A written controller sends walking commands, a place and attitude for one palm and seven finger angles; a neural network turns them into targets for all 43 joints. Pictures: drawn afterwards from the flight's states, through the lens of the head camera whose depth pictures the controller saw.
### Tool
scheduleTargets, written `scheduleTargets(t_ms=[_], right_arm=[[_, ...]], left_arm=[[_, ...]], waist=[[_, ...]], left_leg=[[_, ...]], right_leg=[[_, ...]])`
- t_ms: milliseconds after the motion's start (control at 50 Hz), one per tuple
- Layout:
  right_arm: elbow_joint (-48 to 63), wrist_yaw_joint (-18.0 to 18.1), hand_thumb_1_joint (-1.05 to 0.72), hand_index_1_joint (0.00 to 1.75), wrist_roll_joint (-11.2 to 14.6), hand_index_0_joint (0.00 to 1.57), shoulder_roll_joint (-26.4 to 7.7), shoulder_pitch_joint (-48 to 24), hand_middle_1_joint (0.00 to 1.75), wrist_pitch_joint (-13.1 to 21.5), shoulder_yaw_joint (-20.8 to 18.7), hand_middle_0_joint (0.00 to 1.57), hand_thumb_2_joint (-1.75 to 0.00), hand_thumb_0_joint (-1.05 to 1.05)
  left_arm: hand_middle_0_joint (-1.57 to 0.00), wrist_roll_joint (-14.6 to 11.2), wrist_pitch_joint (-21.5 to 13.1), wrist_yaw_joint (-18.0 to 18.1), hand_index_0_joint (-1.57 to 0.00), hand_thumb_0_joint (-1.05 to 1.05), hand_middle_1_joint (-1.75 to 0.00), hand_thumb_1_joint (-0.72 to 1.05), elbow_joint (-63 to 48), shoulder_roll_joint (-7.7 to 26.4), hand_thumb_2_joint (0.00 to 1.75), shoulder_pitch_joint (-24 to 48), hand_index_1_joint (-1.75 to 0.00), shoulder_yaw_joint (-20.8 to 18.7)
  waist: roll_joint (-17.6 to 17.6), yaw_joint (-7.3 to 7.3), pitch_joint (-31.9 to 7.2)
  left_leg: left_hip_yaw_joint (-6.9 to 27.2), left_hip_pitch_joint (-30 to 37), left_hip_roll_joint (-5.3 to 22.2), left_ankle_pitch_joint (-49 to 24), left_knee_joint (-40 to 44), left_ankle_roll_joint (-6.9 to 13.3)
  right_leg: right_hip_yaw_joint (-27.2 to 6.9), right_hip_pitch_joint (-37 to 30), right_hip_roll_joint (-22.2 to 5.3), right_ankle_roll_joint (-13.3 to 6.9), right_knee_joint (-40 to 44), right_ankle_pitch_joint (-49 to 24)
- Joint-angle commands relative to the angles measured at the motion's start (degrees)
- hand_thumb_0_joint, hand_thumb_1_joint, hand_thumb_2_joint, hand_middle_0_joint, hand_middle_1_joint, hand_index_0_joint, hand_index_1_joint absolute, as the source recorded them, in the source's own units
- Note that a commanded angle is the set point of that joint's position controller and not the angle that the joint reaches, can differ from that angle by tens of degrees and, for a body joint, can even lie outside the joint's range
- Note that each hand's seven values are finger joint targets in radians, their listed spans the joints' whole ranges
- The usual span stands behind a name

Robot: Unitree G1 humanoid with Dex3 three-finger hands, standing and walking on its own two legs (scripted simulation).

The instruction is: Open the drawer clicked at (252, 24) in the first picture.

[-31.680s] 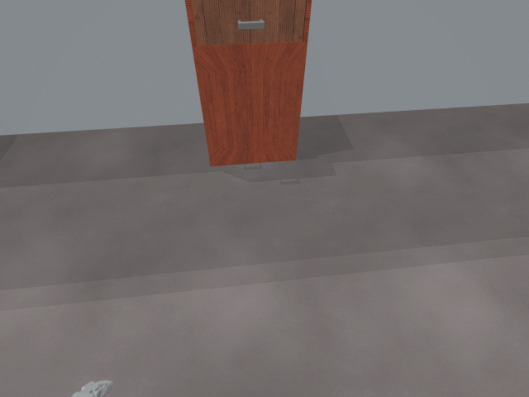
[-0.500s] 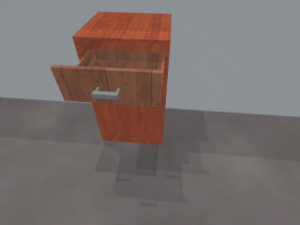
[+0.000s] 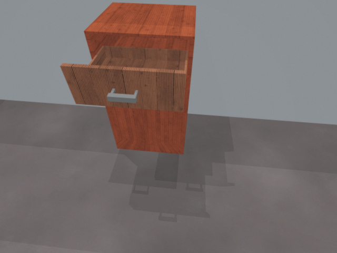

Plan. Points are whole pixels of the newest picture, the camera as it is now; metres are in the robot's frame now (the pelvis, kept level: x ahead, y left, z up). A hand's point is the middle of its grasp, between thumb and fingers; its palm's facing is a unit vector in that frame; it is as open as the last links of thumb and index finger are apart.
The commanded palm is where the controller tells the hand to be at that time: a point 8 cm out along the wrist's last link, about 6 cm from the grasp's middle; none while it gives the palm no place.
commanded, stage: come to a stop and stand still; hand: left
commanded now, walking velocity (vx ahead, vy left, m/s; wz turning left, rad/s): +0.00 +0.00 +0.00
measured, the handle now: (123, 94) +0.65 +0.20 +0.00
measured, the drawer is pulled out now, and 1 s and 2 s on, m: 0.29 0.29 0.29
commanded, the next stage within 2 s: look again from close up in 0.04 s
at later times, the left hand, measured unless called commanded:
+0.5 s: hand out of the picture +0.02 +0.19 -0.17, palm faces -0.02 -0.98 -0.22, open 7.3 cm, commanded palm none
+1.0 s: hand out of the picture +0.02 +0.18 -0.18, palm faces +0.01 -0.98 -0.19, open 7.3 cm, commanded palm none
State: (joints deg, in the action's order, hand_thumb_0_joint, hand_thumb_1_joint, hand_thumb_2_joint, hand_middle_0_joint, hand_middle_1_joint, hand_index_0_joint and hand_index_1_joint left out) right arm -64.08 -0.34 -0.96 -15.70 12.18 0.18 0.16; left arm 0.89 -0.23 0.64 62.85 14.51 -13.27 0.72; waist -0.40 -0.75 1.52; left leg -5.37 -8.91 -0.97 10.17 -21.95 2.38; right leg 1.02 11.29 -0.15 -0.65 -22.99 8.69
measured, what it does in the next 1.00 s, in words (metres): stands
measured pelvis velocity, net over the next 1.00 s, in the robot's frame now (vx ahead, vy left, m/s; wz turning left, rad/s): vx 0.03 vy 0.01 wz -0.03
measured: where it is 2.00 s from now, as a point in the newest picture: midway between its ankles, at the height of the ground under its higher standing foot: outside the picture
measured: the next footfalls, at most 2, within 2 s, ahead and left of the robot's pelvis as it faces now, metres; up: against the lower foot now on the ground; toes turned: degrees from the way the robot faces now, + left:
right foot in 1.58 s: +0.26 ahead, -0.07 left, +0.00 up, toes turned -6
left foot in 1.94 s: +0.15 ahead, +0.18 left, +0.00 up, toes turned +1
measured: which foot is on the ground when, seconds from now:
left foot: down 0.00-1.00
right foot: down 0.00-1.00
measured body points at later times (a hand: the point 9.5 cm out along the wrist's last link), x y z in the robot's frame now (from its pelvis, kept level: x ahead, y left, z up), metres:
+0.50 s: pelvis +0.00 +0.01 +0.00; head +0.00 +0.01 +0.45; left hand +0.02 +0.24 -0.16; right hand +0.01 -0.24 -0.16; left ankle +0.02 +0.09 -0.74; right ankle +0.04 -0.11 -0.74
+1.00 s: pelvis +0.03 +0.01 +0.00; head +0.02 +0.01 +0.44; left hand +0.02 +0.24 -0.16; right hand +0.02 -0.23 -0.16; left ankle +0.03 +0.09 -0.74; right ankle +0.04 -0.11 -0.74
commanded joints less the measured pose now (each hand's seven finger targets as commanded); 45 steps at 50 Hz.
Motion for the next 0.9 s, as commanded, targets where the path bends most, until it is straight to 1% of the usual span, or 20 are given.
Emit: scheduleTargets(t_ms=[0,60,140,160,200,280,340,440,500,520,560,600,620,680,740,780,800,840,880], right_arm=[[2.3,0.8,-0.9,0.3,0.0,0.2,-8.0,-0.7,0.3,1.0,-1.9,0.2,-0.9,0.0],[1.7,0.9,-0.9,0.3,0.1,0.2,-7.3,-0.1,0.3,1.0,-1.9,0.2,-0.9,0.0],[1.1,1.0,-0.9,0.3,0.1,0.2,-6.5,0.9,0.3,1.0,-1.9,0.2,-0.9,0.0],[0.9,1.0,-0.9,0.3,0.1,0.2,-6.2,1.1,0.3,1.0,-2.0,0.2,-0.9,0.0],[0.8,1.0,-0.9,0.3,0.2,0.2,-5.6,1.6,0.3,0.8,-2.1,0.2,-0.9,0.0],[0.5,1.2,-0.9,0.3,0.2,0.2,-5.1,1.9,0.3,1.0,-2.1,0.2,-0.9,0.0],[0.5,1.2,-0.9,0.3,0.2,0.2,-4.8,2.1,0.3,1.1,-2.1,0.2,-0.9,0.0],[0.4,1.3,-0.9,0.3,0.2,0.2,-4.3,2.5,0.3,1.1,-2.1,0.2,-0.9,0.0],[0.6,1.3,-0.9,0.3,0.2,0.2,-4.1,2.4,0.3,1.0,-2.3,0.2,-0.9,0.0],[0.5,1.3,-0.9,0.3,0.2,0.2,-4.2,2.5,0.3,1.1,-2.3,0.2,-0.9,0.0],[0.5,1.3,-0.9,0.3,0.3,0.2,-4.1,2.4,0.3,1.2,-2.3,0.2,-0.9,0.0],[0.4,1.3,-0.9,0.3,0.3,0.2,-4.2,2.3,0.3,1.3,-2.3,0.2,-0.9,0.0],[0.4,1.3,-0.9,0.3,0.3,0.2,-4.2,2.2,0.3,1.3,-2.3,0.2,-0.9,0.0],[0.4,1.4,-0.9,0.3,0.3,0.2,-4.2,2.1,0.3,1.4,-2.3,0.2,-0.9,0.0],[0.4,1.4,-0.9,0.3,0.3,0.2,-4.4,1.7,0.3,1.4,-2.2,0.2,-0.9,0.0],[-0.4,1.2,-0.9,0.3,0.0,0.2,-1.5,3.6,0.3,1.0,-1.6,0.2,-0.9,0.0],[-0.7,1.1,-0.9,0.3,0.0,0.2,-1.2,4.6,0.3,0.7,-1.6,0.2,-0.9,0.0],[-0.4,0.9,-0.9,0.3,-0.2,0.2,-1.7,4.9,0.3,0.2,-1.9,0.2,-0.9,0.0],[0.0,0.8,-0.9,0.3,-0.4,0.2,-1.6,5.1,0.3,0.0,-2.1,0.2,-0.9,0.0]], left_arm=[[-0.2,0.0,-1.3,0.9,-0.2,0.0,-0.3,0.9,-2.8,8.5,0.9,0.4,-0.3,-1.5],[-0.2,0.0,-1.3,1.0,-0.2,0.0,-0.3,0.9,-2.2,7.5,0.9,-0.7,-0.3,-1.4],[-0.2,0.0,-1.3,1.1,-0.2,0.0,-0.3,0.9,-1.7,6.6,0.9,-1.6,-0.3,-1.3],[-0.2,0.0,-1.3,1.2,-0.2,0.0,-0.3,0.9,-1.5,6.3,0.9,-1.7,-0.3,-1.3],[-0.2,0.1,-1.2,1.2,-0.2,0.0,-0.3,0.9,-1.5,5.9,0.9,-2.2,-0.3,-1.3],[-0.2,0.0,-1.4,1.3,-0.2,0.0,-0.3,0.9,-1.2,5.2,0.9,-2.7,-0.3,-1.3],[-0.2,0.1,-1.3,1.4,-0.2,0.0,-0.3,0.9,-1.2,4.7,0.9,-3.1,-0.3,-1.4],[-0.2,0.2,-1.2,1.4,-0.2,0.0,-0.3,0.9,-1.0,4.0,0.9,-3.6,-0.3,-1.4],[-0.2,0.3,-1.1,1.4,-0.2,0.0,-0.3,0.9,-1.0,4.0,0.9,-3.7,-0.3,-1.5],[-0.2,0.2,-1.2,1.4,-0.2,0.0,-0.3,0.9,-1.1,3.8,0.9,-3.8,-0.3,-1.4],[-0.2,0.2,-1.3,1.4,-0.2,0.0,-0.3,0.9,-1.0,4.0,0.9,-3.7,-0.3,-1.5],[-0.2,0.2,-1.4,1.4,-0.2,0.0,-0.3,0.9,-1.2,4.1,0.9,-3.8,-0.3,-1.6],[-0.2,0.2,-1.4,1.4,-0.2,0.0,-0.3,0.9,-1.2,4.0,0.9,-3.5,-0.3,-1.6],[-0.2,0.1,-1.4,1.4,-0.2,0.0,-0.3,0.9,-1.0,4.1,0.9,-3.5,-0.3,-1.6],[-0.2,0.2,-1.3,1.4,-0.2,0.0,-0.3,0.9,-0.9,4.0,0.9,-3.5,-0.3,-1.5],[-0.2,0.2,-1.0,1.4,-0.2,0.0,-0.3,0.9,-0.1,1.1,0.9,-5.3,-0.3,-1.1],[-0.2,0.4,-0.8,1.4,-0.2,0.0,-0.3,0.9,-0.1,1.0,0.9,-6.2,-0.3,-1.2],[-0.2,0.7,-0.3,1.1,-0.2,0.0,-0.3,0.9,-0.3,1.3,0.9,-6.9,-0.3,-1.6],[-0.2,0.8,-0.1,0.8,-0.2,0.0,-0.3,0.9,-0.7,1.4,0.9,-7.8,-0.3,-2.1]], waist=[[1.3,0.18,1.3],[0.5,0.31,1.9],[1.2,0.23,1.3],[1.0,0.23,2.2],[2.0,0.21,2.6],[0.7,0.16,2.0],[1.1,0.27,2.3],[0.3,0.35,2.4],[1.3,0.38,3.0],[0.9,0.36,2.6],[1.6,0.36,2.0],[1.4,0.33,1.4],[0.8,0.24,1.8],[0.7,0.29,1.0],[0.9,0.41,2.2],[0.8,0.42,1.6],[1.3,0.54,1.3],[1.0,0.9,4.5],[1.6,1.28,6.9]], left_leg=[[8.7,-2.5,7.9,7.9,7.3,-0.3],[8.7,-3.2,7.9,9.1,7.7,-0.3],[8.4,-2.8,7.9,8.7,7.2,-0.4],[8.5,-3.1,7.8,9.1,7.4,-0.4],[8.4,-3.1,7.8,9.3,7.2,-0.3],[8.3,-2.6,7.9,7.8,7.0,-0.3],[8.3,-3.1,8.1,8.3,7.3,-0.3],[8.6,-3.2,8.3,9.0,7.8,-0.4],[8.6,-3.2,8.4,9.2,7.8,-0.3],[8.6,-3.1,8.3,8.9,7.7,-0.2],[8.3,-2.2,8.2,7.2,7.2,-0.2],[8.1,-1.3,8.4,5.5,6.8,-0.2],[8.1,-1.6,8.4,5.6,7.0,-0.3],[8.1,-1.2,8.6,4.8,7.2,-0.3],[8.1,-1.5,8.6,5.4,7.6,-0.3],[7.4,-1.5,8.0,9.8,7.2,-0.6],[7.3,-1.6,7.9,13.0,6.7,-0.4],[7.5,-4.4,7.7,20.7,6.8,0.1],[7.6,-6.6,7.4,23.7,6.1,0.5]], right_leg=[[-7.1,1.4,-6.0,-1.0,5.8,5.5],[-7.0,1.4,-6.0,-0.9,5.5,5.3],[-7.0,1.4,-6.0,-0.8,5.6,5.4],[-7.0,2.0,-6.1,-0.8,5.7,5.8],[-7.0,2.5,-5.9,-0.7,5.9,6.5],[-7.1,2.2,-6.0,-0.8,5.5,4.5],[-6.9,2.0,-5.8,-0.7,5.2,4.0],[-6.6,2.0,-5.7,-0.6,4.8,3.5],[-6.6,2.6,-5.5,-0.6,4.9,3.6],[-6.8,2.3,-5.6,-0.6,4.9,3.4],[-6.9,2.1,-5.8,-0.6,5.0,2.5],[-6.9,1.9,-5.8,-0.7,4.9,1.2],[-6.8,2.0,-5.8,-0.7,4.7,1.1],[-6.7,1.2,-5.8,-0.7,4.5,-0.1],[-6.6,1.7,-5.8,-0.6,4.5,0.2],[-6.5,1.5,-5.7,-0.4,4.6,4.5],[-6.5,1.7,-5.4,-0.5,4.1,7.7],[-6.9,4.3,-5.1,-0.9,3.8,16.0],[-7.9,6.0,-5.1,-1.3,3.9,20.0]])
